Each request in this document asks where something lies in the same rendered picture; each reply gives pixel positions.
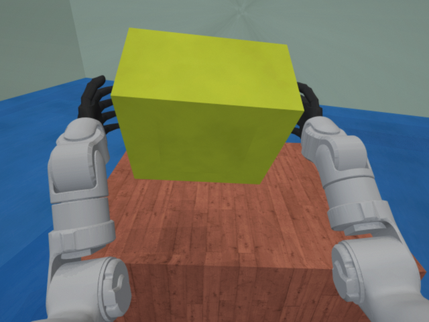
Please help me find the left robot upper arm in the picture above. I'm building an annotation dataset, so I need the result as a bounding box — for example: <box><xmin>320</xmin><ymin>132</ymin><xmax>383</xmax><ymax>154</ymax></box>
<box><xmin>32</xmin><ymin>256</ymin><xmax>131</xmax><ymax>322</ymax></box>

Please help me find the robot left hand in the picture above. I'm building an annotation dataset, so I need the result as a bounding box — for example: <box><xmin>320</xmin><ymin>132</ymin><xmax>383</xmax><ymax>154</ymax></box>
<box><xmin>77</xmin><ymin>75</ymin><xmax>120</xmax><ymax>134</ymax></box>

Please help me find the carton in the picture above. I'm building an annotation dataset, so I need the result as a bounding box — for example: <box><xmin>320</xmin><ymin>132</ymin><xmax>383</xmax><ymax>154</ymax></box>
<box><xmin>111</xmin><ymin>28</ymin><xmax>304</xmax><ymax>184</ymax></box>

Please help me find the robot right hand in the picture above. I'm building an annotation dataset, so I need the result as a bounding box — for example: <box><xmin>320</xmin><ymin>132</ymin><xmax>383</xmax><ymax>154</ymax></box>
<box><xmin>291</xmin><ymin>82</ymin><xmax>322</xmax><ymax>139</ymax></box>

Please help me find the right robot upper arm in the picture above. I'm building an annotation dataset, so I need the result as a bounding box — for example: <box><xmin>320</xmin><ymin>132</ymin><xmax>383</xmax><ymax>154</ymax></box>
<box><xmin>332</xmin><ymin>235</ymin><xmax>429</xmax><ymax>322</ymax></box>

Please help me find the robot left forearm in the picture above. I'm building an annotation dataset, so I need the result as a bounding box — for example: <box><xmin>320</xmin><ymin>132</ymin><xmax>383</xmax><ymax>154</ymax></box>
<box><xmin>46</xmin><ymin>117</ymin><xmax>116</xmax><ymax>315</ymax></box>

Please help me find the pedestal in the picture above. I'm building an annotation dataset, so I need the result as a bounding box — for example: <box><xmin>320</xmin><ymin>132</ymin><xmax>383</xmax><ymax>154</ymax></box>
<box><xmin>81</xmin><ymin>143</ymin><xmax>427</xmax><ymax>322</ymax></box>

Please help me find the robot right forearm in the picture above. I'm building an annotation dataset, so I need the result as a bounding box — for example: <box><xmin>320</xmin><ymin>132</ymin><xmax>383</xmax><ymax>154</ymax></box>
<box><xmin>301</xmin><ymin>116</ymin><xmax>421</xmax><ymax>290</ymax></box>

